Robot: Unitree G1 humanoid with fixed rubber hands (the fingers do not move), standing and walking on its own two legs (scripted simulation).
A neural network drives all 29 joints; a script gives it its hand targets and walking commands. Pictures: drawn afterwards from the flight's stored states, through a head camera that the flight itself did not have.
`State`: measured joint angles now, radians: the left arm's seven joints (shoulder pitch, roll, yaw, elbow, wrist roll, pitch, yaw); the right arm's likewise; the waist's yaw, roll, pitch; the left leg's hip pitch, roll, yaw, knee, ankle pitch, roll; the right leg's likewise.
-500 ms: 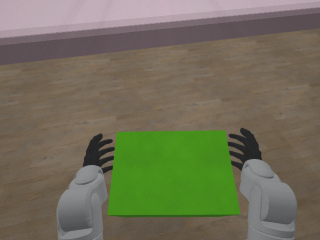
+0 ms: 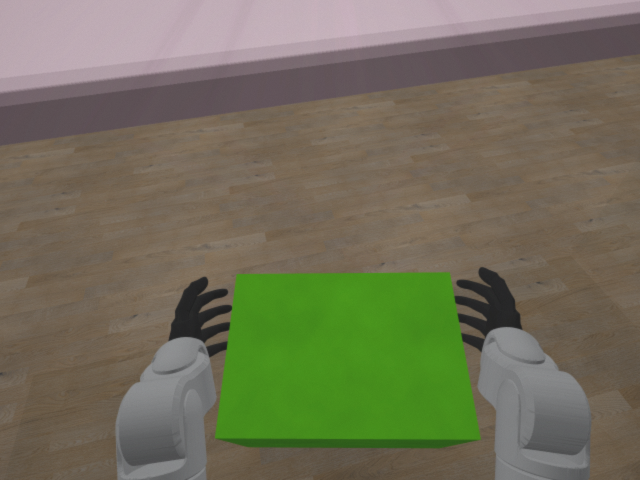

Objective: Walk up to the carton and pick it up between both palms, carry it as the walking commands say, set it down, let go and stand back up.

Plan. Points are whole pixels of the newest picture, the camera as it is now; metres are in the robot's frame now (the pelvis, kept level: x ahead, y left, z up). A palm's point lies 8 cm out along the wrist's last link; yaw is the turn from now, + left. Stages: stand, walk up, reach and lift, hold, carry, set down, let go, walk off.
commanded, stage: carry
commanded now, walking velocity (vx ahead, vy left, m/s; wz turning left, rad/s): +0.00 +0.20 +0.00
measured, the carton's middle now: (342, 365) +0.26 -0.01 +0.01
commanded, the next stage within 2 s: none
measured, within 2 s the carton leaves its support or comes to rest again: neither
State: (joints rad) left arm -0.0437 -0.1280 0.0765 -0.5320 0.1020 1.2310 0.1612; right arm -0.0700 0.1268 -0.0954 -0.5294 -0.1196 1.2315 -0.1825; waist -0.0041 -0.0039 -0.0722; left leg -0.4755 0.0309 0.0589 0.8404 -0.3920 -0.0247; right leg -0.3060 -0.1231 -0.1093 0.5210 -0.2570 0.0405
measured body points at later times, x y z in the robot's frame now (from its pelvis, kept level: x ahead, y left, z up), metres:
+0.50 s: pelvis -0.04 +0.15 +0.00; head -0.05 +0.14 +0.45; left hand +0.21 +0.31 +0.09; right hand +0.21 -0.03 +0.09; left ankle -0.01 +0.21 -0.71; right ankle -0.05 +0.04 -0.74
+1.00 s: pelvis -0.08 +0.31 -0.01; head -0.08 +0.31 +0.44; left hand +0.18 +0.48 +0.09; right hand +0.19 +0.14 +0.09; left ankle -0.02 +0.36 -0.74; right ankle -0.10 +0.22 -0.73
